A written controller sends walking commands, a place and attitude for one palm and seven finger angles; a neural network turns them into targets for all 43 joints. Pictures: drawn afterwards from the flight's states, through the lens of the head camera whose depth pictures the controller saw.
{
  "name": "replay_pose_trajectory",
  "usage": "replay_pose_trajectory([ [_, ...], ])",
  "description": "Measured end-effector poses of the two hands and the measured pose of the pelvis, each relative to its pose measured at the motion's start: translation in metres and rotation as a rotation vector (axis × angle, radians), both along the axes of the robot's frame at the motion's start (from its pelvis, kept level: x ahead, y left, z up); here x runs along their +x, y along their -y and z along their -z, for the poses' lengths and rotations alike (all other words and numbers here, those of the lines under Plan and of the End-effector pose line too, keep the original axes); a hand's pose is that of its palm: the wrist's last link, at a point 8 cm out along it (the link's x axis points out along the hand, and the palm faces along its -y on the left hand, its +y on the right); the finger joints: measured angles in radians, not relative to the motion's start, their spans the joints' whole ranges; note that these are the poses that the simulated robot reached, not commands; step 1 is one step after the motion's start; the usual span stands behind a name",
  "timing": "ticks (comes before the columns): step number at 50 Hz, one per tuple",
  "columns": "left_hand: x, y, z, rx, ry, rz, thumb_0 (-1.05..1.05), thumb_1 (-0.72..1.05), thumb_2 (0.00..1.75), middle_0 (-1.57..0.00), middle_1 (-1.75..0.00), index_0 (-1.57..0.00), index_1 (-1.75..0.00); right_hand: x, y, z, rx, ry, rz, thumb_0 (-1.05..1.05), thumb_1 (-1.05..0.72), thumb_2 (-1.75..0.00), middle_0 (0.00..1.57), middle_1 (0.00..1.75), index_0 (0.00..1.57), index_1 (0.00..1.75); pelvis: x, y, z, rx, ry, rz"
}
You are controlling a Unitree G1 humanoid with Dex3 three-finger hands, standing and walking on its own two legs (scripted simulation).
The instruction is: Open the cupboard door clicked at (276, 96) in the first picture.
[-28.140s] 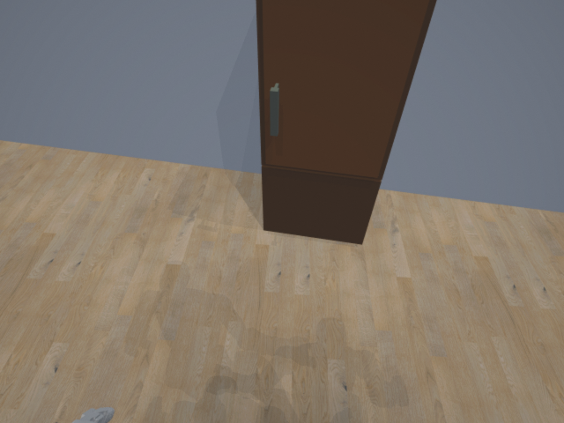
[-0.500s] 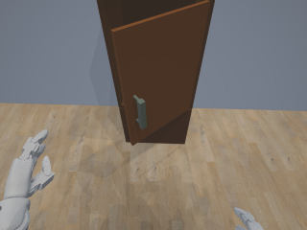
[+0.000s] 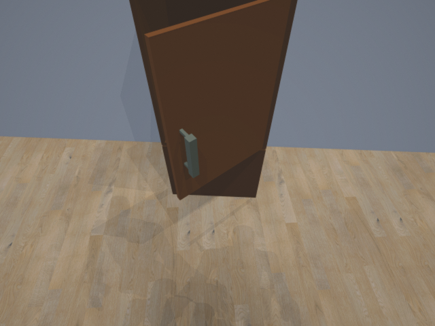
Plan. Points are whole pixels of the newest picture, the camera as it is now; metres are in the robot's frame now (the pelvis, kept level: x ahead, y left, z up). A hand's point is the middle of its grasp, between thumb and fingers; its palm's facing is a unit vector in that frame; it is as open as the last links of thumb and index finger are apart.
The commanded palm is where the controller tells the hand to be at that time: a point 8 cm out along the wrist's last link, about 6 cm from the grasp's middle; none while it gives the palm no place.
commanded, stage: let the arm hang, fingers relaxed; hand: left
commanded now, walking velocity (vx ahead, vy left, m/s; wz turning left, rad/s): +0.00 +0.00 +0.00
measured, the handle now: (188, 153) +0.58 +0.13 -0.10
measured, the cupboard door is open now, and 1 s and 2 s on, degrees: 41 41 41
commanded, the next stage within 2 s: look to check the result in 0.52 s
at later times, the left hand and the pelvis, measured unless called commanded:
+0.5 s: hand out of the picture +0.08 +0.18 -0.16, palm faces -0.02 -0.97 -0.23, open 7.4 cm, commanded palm none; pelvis +0.03 -0.01 +0.00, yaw +0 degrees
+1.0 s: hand out of the picture +0.08 +0.19 -0.16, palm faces +0.00 -0.96 -0.27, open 7.4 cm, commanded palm none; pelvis +0.05 -0.02 +0.00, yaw +0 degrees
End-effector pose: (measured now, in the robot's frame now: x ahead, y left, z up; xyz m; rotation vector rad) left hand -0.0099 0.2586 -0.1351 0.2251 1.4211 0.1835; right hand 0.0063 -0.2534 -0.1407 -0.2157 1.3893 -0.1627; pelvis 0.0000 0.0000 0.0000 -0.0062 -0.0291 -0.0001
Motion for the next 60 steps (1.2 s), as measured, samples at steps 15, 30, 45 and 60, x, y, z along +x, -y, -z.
replay_pose_trajectory([
  [15,0.067,0.006,-0.01,0.02,0.128,0.039,0.01,0.91,0.89,-0.2,-0.29,-0.2,-0.3,0.029,-0.011,0.006,0.05,0.051,0.003,0.0,-0.9,-0.9,0.2,0.3,0.2,0.3,0.016,0.004,-0.003,0.012,0.001,0.008],
  [30,0.086,0.033,0.0,-0.043,0.116,0.032,0.0,0.91,0.89,-0.2,-0.29,-0.2,-0.3,0.044,0.002,-0.001,0.012,0.026,0.008,0.0,-0.9,-0.9,0.2,0.3,0.2,0.3,0.035,0.011,-0.005,0.014,-0.009,0.006],
  [45,0.081,0.023,-0.004,0.004,0.075,0.006,0.01,0.91,0.89,-0.2,-0.29,-0.2,-0.3,0.072,0.008,0.0,0.014,0.049,-0.004,0.0,-0.9,-0.9,0.2,0.3,0.2,0.3,0.051,0.016,-0.005,0.016,-0.01,0.005],
  [60,0.098,0.029,-0.005,-0.003,0.105,0.02,0.01,0.91,0.89,-0.2,-0.29,-0.2,-0.3,0.082,0.016,-0.002,0.003,0.062,-0.007,0.0,-0.9,-0.9,0.2,0.3,0.2,0.3,0.056,0.02,-0.005,0.017,-0.009,0.008],
])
